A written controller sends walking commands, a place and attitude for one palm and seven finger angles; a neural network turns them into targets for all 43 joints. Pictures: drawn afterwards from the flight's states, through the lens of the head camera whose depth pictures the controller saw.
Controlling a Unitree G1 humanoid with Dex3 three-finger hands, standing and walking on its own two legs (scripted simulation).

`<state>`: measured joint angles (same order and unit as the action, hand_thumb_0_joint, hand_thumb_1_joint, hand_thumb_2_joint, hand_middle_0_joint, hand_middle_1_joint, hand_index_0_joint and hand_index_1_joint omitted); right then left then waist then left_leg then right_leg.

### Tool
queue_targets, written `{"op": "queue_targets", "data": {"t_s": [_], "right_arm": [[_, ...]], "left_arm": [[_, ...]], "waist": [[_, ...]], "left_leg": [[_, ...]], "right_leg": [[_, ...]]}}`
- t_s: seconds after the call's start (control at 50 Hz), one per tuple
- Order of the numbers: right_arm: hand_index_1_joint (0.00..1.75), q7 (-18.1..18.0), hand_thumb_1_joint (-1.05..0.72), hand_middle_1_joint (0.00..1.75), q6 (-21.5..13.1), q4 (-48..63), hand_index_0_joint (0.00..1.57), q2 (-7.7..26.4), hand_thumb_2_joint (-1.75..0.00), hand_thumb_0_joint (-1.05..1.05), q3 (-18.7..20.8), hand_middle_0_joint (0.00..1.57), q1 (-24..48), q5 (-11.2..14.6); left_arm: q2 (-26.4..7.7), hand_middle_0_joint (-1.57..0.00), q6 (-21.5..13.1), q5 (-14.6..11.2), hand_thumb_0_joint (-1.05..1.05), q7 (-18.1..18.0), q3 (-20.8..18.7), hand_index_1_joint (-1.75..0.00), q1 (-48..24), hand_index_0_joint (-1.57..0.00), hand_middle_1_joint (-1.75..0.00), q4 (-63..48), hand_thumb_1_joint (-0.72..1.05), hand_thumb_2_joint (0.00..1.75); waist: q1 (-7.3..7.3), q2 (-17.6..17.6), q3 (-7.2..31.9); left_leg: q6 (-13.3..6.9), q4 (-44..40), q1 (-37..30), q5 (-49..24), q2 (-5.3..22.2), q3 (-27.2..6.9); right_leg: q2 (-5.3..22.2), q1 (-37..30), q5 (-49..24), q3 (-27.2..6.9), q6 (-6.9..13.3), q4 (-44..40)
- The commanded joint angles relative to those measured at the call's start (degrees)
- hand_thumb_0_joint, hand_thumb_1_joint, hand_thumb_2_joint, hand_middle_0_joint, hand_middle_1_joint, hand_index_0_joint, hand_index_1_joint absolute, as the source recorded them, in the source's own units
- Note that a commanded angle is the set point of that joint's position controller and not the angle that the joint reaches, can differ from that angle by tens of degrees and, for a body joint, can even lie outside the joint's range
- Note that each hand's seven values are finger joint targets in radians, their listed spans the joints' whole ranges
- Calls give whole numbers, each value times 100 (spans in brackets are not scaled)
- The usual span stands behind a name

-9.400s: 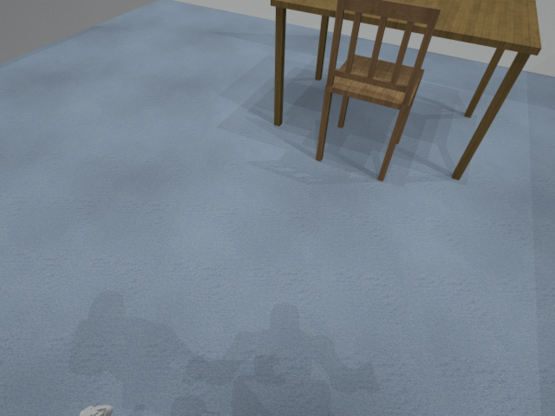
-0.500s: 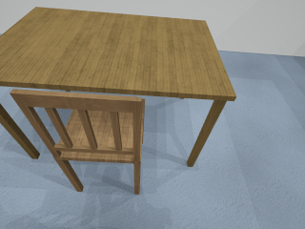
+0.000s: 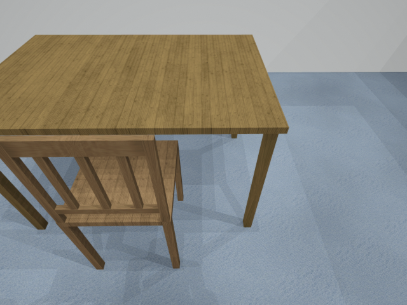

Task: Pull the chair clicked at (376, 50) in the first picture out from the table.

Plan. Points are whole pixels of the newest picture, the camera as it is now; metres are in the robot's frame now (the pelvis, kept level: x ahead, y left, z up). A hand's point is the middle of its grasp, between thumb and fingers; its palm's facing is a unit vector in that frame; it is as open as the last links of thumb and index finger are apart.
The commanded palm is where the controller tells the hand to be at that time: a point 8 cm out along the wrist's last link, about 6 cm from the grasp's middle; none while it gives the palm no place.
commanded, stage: come to a stop and stand still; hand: left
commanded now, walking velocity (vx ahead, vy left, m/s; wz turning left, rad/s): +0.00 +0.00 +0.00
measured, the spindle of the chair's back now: (95, 183) +0.46 +0.33 -0.10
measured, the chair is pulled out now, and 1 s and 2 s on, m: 0.00 0.00 0.00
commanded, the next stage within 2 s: look again from close up in 0.48 s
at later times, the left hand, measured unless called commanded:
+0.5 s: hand out of the picture -0.02 +0.14 -0.17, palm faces +0.07 -0.99 -0.15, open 7.4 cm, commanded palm none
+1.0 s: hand out of the picture +0.01 +0.23 -0.19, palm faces +0.01 -0.98 -0.18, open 7.4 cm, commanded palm none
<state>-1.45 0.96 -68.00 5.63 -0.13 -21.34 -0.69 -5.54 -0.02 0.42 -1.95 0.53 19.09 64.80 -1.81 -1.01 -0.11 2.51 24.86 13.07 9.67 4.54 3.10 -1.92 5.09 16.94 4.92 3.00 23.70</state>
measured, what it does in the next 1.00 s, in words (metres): shifts its weight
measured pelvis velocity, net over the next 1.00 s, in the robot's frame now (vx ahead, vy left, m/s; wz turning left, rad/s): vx -0.01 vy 0.06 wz -0.01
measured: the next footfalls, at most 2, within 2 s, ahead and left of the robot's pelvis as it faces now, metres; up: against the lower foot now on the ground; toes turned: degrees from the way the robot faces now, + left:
none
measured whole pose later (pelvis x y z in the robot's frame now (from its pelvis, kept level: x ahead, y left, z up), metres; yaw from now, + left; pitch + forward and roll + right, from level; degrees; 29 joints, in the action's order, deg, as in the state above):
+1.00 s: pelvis -0.01 +0.06 -0.01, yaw -1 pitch -2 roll -1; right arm -1.2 0.0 -58.7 9.2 -0.1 -15.8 -0.7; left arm -10.4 0.7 1.5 -2.3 0.2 18.2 57.9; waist 0.2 1.7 -0.1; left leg -4.0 31.7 17.0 13.4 -1.3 3.4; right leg 1.8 9.2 18.6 3.2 -0.8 29.4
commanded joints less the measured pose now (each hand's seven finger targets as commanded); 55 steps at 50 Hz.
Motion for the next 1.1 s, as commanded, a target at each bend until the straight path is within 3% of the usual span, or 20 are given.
{"op": "queue_targets", "data": {"t_s": [0.0,0.1,0.26,0.54,0.56,0.58,0.6,0.62,0.64,0.66,0.7,0.72,0.74,0.78,0.84,0.92,0.96,1.08], "right_arm": [[30,-74,-90,30,-53,99,20,383,-90,0,79,20,-265,-13],[30,-109,-90,30,-82,126,20,363,-90,0,106,20,-220,2],[30,-142,-90,30,-95,199,20,377,-90,0,109,20,-18,12],[30,-133,-90,30,-104,285,20,578,-90,0,68,20,230,11],[30,-36,-90,30,-253,803,20,721,-90,0,68,20,1040,50],[30,-12,-90,30,-201,1157,20,578,-90,0,75,20,863,37],[30,-61,-90,30,-210,1049,20,409,-90,0,105,20,483,14],[30,-62,-90,30,-243,967,20,462,-90,0,109,20,275,17],[30,-51,-90,30,-253,921,20,530,-90,0,129,20,97,28],[30,-43,-90,30,-269,918,20,598,-90,0,137,20,14,37],[30,-63,-90,30,-283,930,20,834,-90,0,148,20,102,9],[30,-76,-90,30,-262,995,20,905,-90,0,145,20,222,-2],[30,-78,-90,30,-241,1019,20,919,-90,0,141,20,324,-8],[30,-64,-90,30,-231,1053,20,850,-90,0,85,20,407,-18],[30,-40,-90,30,-196,1126,20,913,-90,0,113,20,416,-12],[30,-12,-90,30,-193,1191,20,1079,-90,0,139,20,401,-34],[30,-6,-90,30,-198,1219,20,1137,-90,0,162,20,413,-23],[30,9,-90,30,-219,1148,20,1123,-90,0,158,20,376,-7]], "left_arm": [[-521,-20,-103,-22,0,-60,-130,-30,539,-20,-30,-76,90,90],[-421,-20,-127,-4,0,-87,-152,-30,651,-20,-30,-106,90,90],[-358,-20,-122,19,0,-100,-163,-30,832,-20,-30,-42,90,90],[-497,-20,-97,30,0,-85,-156,-30,786,-20,-30,-31,90,90],[-812,-20,-339,131,0,-285,-159,-30,1125,-20,-30,31,90,90],[-1044,-20,-383,158,0,-280,-211,-30,933,-20,-30,-158,90,90],[-987,-20,-370,125,0,-249,-212,-30,886,-20,-30,-288,90,90],[-931,-20,-353,91,0,-243,-164,-30,812,-20,-30,-308,90,90],[-925,-20,-355,64,0,-225,-161,-30,616,-20,-30,-415,90,90],[-933,-20,-337,38,0,-203,-172,-30,515,-20,-30,-519,90,90],[-769,-20,-189,33,0,-186,-159,-30,509,-20,-30,-643,90,90],[-668,-20,-121,70,0,-190,-159,-30,579,-20,-30,-649,90,90],[-681,-20,-83,97,0,-173,-152,-30,610,-20,-30,-659,90,90],[-749,-20,-63,93,0,-139,-139,-30,647,-20,-30,-630,90,90],[-836,-20,-25,76,0,-96,-131,-30,489,-20,-30,-696,90,90],[-846,-20,17,89,0,-58,-128,-30,418,-20,-30,-804,90,90],[-855,-20,19,92,0,-42,-121,-30,438,-20,-30,-810,90,90],[-868,-20,-12,98,0,-17,-112,-30,566,-20,-30,-753,90,90]], "waist": [[109,200,-879],[118,235,-559],[158,162,-525],[197,222,-573],[511,838,-833],[152,813,-779],[87,897,-224],[15,1063,176],[-55,1113,493],[-49,967,709],[112,213,394],[192,12,-46],[224,-218,-412],[286,-524,-567],[221,-120,-664],[223,-344,-624],[249,-248,-552],[256,-51,-354]], "left_leg": [[-204,-183,-133,-204,153,-155],[-217,-114,-272,-461,183,-125],[-249,-87,-425,-741,210,-111],[-281,-201,-547,-910,225,-160],[-121,1489,456,-132,74,141],[-174,1493,878,1054,-256,34],[-387,1277,636,1161,-319,128],[-377,1080,460,952,-326,101],[-369,763,185,453,-342,41],[-397,528,-74,-163,-309,-64],[-543,540,-261,-1621,189,-494],[-634,450,-33,-1580,324,-685],[-655,368,185,-1232,309,-728],[-674,224,394,-992,227,-824],[-622,-47,566,261,132,-866],[-678,-693,713,1314,273,-1233],[-718,-939,753,1656,339,-1417],[-689,-1014,558,1575,278,-1317]], "right_leg": [[831,974,-358,-764,-63,-955],[823,653,-1362,-705,-109,-744],[826,581,-1993,-639,-158,-584],[837,498,-1934,-584,-186,-579],[1359,680,-5445,-1382,-707,-673],[1554,15,-7210,-1076,-511,-159],[1541,-290,-7751,-888,-406,260],[1366,-426,-7320,-631,-90,496],[1234,-539,-6566,-544,30,662],[1105,-491,-5571,-568,23,806],[807,263,-2573,-490,-63,648],[683,576,-1400,-507,-66,364],[611,782,-795,-542,-41,236],[582,721,-506,-563,-20,152],[582,855,77,-567,-26,63],[505,851,310,-386,-105,237],[483,794,287,-346,-124,295],[594,757,143,-398,-120,111]]}}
